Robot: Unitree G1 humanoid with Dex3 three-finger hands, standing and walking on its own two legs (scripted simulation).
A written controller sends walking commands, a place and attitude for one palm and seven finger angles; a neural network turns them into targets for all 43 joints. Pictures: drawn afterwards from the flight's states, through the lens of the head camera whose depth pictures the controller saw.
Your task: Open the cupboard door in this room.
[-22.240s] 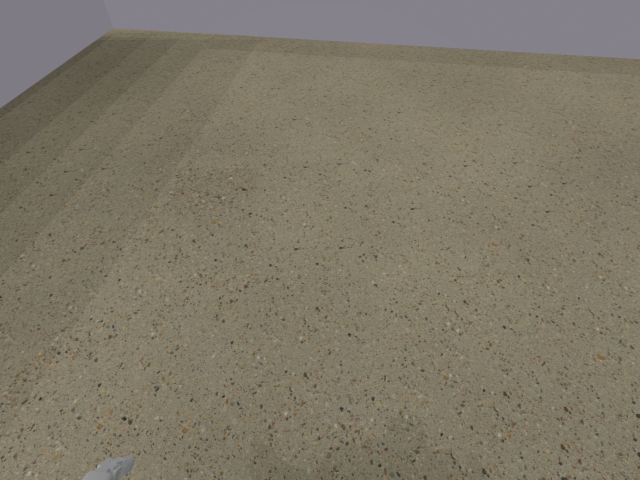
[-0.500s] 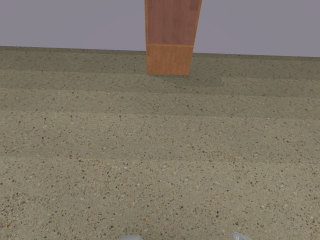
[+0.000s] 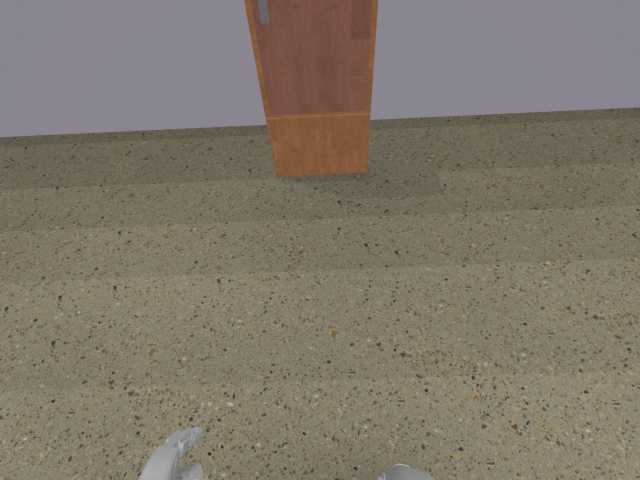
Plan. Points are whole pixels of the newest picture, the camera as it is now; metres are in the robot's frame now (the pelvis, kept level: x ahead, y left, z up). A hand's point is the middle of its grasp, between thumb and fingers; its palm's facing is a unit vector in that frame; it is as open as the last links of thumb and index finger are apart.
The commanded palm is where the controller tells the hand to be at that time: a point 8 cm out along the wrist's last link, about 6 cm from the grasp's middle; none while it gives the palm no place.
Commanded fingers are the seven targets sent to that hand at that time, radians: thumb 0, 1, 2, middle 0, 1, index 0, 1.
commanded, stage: turn or walk to find it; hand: left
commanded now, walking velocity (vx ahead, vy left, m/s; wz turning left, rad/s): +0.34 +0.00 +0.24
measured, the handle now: out of the picture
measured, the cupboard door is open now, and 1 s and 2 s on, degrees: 0 0 0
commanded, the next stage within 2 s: stand and wait in 0.08 s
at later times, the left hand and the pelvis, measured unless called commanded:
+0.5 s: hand out of the picture +0.09 +0.18 -0.17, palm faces +0.14 -0.98 -0.12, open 7.4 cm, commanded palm none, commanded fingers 0.00 0.90 0.90 -0.20 -0.30 -0.20 -0.30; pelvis +0.15 +0.04 +0.01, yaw +2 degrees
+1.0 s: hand (208, 464) +0.17 +0.17 -0.16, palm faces +0.05 -0.98 -0.17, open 7.4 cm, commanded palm none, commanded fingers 0.00 0.90 0.90 -0.20 -0.30 -0.20 -0.30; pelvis +0.19 +0.01 +0.02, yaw +1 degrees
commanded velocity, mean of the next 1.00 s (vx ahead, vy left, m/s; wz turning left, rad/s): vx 0.02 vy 0.00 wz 0.01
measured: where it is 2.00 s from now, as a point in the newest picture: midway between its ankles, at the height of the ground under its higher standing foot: outside the picture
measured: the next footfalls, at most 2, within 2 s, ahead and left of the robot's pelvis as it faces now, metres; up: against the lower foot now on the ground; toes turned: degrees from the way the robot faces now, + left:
left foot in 0.38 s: +0.25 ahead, +0.14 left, +0.00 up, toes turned +10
right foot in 0.70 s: +0.22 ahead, -0.11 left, +0.00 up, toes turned -4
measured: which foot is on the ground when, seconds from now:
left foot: up 0.00-0.36, down 0.38-1.00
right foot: down 0.00-0.40, up 0.42-0.68, down 0.70-1.00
